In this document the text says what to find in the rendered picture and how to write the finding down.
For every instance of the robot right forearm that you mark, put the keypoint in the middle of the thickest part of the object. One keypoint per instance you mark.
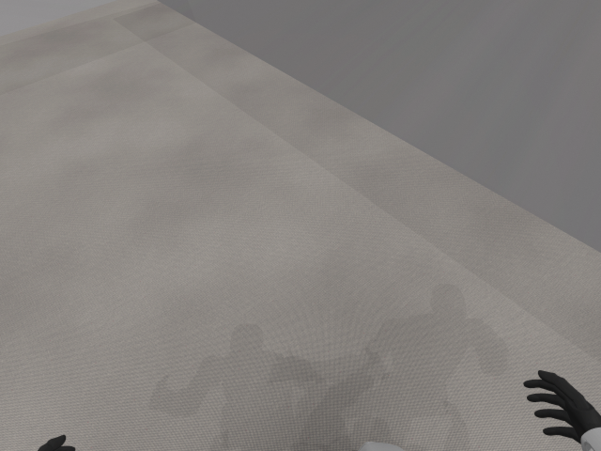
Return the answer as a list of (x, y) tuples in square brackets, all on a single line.
[(591, 440)]

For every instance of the right robot hand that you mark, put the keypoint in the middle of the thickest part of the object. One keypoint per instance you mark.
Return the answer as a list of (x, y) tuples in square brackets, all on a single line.
[(577, 411)]

